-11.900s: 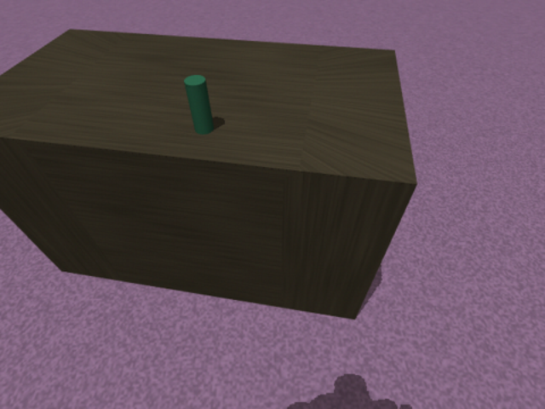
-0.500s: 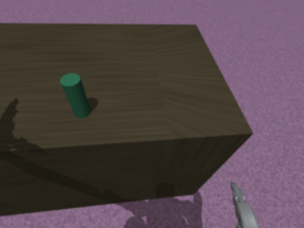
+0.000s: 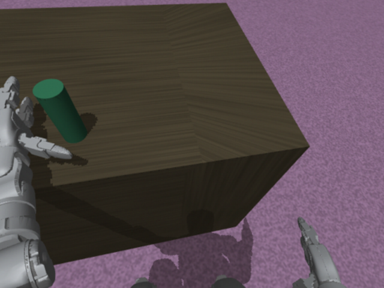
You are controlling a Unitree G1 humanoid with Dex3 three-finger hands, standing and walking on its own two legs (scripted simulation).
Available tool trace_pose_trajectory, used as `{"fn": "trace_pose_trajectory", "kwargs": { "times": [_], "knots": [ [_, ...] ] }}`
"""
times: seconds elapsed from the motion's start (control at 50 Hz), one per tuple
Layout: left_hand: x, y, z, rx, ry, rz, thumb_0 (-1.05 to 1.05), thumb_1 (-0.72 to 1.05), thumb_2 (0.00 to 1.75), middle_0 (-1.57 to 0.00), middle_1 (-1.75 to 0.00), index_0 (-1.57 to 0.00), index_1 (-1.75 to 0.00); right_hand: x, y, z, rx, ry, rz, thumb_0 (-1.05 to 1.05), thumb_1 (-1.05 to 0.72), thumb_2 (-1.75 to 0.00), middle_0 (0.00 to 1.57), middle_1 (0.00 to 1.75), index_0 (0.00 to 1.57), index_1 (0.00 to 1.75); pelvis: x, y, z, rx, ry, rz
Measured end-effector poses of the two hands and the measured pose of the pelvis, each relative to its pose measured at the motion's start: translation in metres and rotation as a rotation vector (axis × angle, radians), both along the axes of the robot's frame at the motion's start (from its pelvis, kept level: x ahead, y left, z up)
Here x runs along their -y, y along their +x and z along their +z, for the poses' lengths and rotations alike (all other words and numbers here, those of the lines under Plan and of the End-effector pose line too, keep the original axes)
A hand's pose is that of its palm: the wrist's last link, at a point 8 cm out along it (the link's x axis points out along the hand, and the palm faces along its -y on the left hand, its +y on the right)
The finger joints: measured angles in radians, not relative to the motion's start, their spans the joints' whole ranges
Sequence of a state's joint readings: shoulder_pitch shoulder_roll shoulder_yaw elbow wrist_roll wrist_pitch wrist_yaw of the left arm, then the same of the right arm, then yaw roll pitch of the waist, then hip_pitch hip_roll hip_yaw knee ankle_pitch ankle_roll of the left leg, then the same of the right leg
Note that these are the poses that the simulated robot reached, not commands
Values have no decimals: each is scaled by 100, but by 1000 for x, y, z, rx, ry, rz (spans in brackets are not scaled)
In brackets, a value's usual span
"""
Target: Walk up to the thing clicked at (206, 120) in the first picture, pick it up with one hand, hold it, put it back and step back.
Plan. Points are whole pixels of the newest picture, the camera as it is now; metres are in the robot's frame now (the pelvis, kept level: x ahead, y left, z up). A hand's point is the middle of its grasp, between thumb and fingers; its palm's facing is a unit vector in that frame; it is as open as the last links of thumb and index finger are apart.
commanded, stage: close in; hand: left
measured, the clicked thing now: (63, 114) +0.47 +0.22 +0.10
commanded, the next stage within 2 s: rest palm in 0.26 s
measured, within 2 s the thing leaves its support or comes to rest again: leaves its support in 1.54 s
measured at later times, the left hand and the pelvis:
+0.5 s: hand (72, 123) +0.45 +0.21 +0.08, palm faces +0.17 -0.99 +0.01, open 17.5 cm; pelvis -0.01 -0.01 +0.00, yaw +0 degrees
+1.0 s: hand (68, 122) +0.45 +0.21 +0.08, palm faces +0.20 -0.98 -0.01, open 11.9 cm; pelvis +0.00 -0.01 +0.00, yaw +0 degrees
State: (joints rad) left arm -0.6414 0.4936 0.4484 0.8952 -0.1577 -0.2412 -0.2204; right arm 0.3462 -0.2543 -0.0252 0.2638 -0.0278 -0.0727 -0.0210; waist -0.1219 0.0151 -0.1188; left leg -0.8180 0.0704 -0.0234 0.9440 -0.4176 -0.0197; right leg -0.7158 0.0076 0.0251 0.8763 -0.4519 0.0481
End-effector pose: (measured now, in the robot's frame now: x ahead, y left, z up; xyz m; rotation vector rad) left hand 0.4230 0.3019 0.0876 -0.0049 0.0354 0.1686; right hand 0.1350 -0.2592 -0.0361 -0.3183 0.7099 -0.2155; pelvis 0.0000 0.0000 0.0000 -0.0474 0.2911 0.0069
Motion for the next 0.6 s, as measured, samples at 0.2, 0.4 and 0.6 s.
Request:
{"fn": "trace_pose_trajectory", "kwargs": {
  "times": [0.2, 0.4, 0.6],
  "knots": [
    [15, -13, -3, -1, -11, 13, -1, -55, 1, -6, -3, -8, -3, -6, 8, 1, 34, 52, 25, -1, 53, -5, 6, 6, 6, 6, 5, -2, -2, 15, 12, 6],
    [37, -5, -7, -4, -4, -5, -1, -54, 0, -6, -1, -8, -1, 2, 2, 5, 24, 22, 20, -1, 53, -5, 6, 6, 5, 5, 7, -7, -3, 19, 14, 8],
    [48, -3, -11, -9, 5, 13, -1, -57, 3, -16, -6, -17, -7, 4, -3, 3, 9, 42, -13, -1, 52, -5, 6, 5, 5, 5, 7, -3, -3, 13, 18, -2]
  ]
}}
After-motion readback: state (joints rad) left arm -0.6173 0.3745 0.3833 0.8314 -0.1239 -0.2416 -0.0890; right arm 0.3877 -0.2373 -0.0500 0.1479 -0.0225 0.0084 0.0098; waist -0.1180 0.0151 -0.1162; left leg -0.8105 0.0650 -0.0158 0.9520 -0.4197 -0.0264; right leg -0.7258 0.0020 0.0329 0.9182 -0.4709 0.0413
